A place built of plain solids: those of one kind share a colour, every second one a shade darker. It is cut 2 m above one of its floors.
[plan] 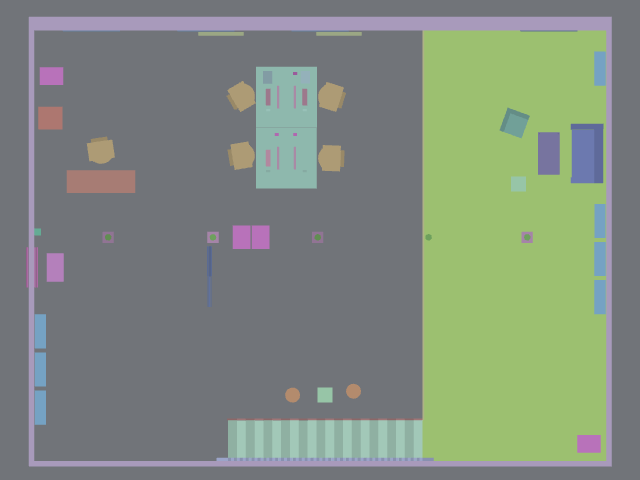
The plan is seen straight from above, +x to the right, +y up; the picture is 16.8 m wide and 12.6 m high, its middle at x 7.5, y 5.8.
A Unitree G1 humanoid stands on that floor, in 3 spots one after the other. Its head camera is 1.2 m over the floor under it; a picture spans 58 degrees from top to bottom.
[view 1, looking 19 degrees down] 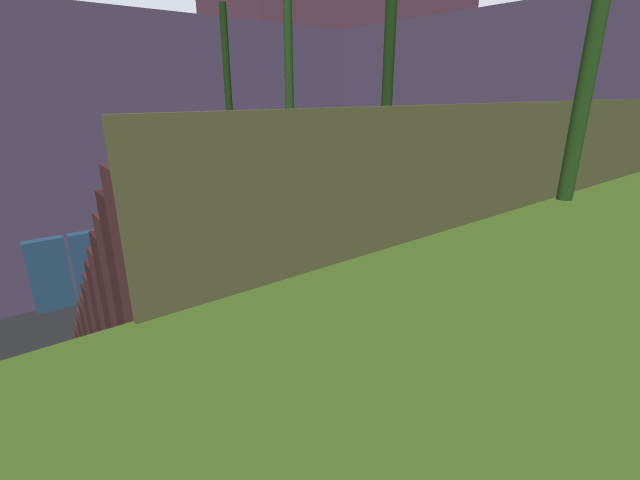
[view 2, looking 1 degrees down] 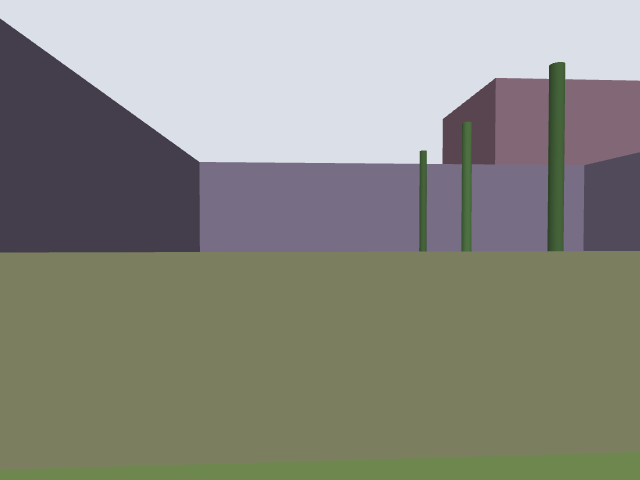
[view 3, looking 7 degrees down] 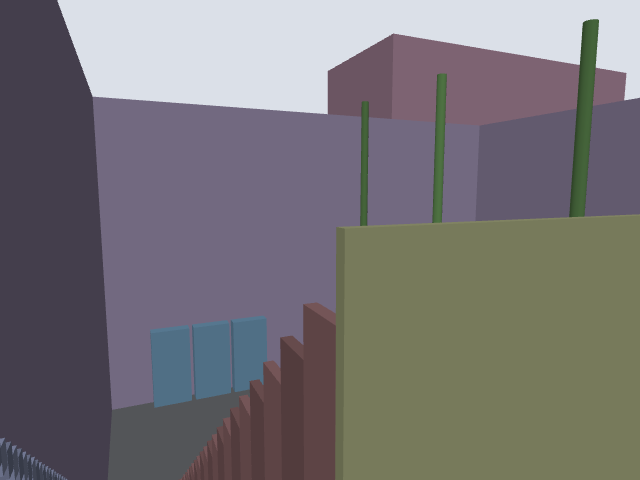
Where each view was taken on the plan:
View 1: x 12.49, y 0.57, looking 142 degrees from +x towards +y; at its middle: gallery_guard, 3.02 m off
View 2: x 12.49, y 2.77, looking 177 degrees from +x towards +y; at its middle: wall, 12.51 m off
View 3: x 11.19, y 0.57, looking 156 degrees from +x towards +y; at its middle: wall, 12.34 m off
